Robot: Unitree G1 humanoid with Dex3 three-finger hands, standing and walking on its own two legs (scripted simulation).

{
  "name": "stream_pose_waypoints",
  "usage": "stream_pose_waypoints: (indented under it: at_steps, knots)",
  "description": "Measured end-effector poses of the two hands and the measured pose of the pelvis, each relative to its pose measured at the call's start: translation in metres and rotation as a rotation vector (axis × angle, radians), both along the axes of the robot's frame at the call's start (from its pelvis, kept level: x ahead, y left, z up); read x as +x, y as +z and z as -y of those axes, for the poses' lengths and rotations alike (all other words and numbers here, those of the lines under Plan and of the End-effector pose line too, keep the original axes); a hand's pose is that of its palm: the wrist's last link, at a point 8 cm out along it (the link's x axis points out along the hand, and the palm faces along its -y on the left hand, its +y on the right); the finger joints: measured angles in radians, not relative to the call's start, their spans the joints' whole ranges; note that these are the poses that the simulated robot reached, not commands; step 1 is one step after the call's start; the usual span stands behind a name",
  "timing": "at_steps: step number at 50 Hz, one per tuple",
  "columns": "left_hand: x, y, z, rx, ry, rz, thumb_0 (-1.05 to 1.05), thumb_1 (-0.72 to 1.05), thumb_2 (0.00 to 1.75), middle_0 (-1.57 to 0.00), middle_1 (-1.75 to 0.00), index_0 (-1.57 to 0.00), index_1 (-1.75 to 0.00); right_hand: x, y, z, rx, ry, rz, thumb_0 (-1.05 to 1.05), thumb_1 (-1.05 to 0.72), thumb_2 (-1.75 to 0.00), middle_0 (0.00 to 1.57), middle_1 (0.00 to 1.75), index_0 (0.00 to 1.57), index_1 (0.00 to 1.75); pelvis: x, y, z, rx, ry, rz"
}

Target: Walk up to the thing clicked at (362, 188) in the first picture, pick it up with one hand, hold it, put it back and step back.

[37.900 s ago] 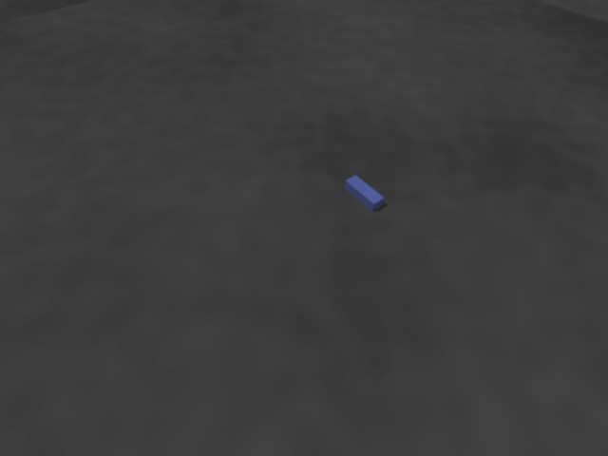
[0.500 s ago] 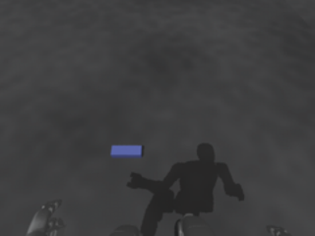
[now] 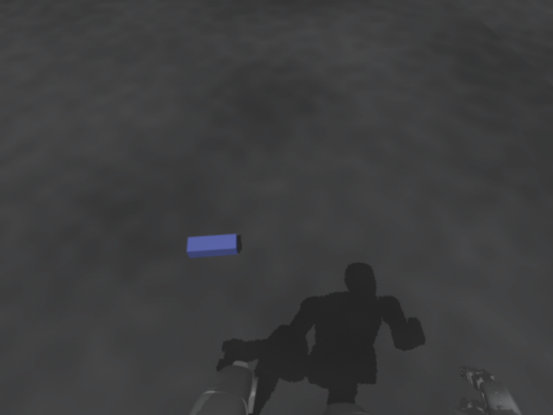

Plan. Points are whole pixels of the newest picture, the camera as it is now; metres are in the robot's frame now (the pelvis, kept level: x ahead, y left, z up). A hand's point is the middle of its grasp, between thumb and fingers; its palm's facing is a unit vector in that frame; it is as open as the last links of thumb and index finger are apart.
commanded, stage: step back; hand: left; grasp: from above
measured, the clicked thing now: (213, 245) +0.75 +0.30 -0.73
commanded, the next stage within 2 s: stand in 1.78 s
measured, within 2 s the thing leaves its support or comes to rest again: neither
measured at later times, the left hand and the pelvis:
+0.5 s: hand out of the picture -0.08 +0.28 -0.14, palm faces +0.06 -0.92 -0.39, open 7.4 cm; pelvis -0.17 +0.00 +0.01, yaw +3 degrees
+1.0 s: hand out of the picture -0.26 +0.26 -0.13, palm faces +0.11 -0.90 -0.43, open 7.4 cm; pelvis -0.29 -0.02 +0.01, yaw +5 degrees
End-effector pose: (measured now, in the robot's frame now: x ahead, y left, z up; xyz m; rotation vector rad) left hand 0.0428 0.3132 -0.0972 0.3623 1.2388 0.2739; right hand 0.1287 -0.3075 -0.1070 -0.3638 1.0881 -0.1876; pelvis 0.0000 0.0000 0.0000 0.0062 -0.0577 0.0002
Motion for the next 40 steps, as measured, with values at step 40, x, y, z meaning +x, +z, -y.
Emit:
stream_pose_waypoints:
  at_steps: [40]
  knots:
    - [-0.293,0.015,0.030,0.028,0.049,-0.028,0.01,0.90,0.89,-0.20,-0.30,-0.21,-0.30,-0.288,-0.002,0.033,0.015,0.024,-0.073,0.00,-0.90,-0.90,0.20,0.30,0.21,0.30,-0.265,0.010,0.032,0.025,0.031,-0.016]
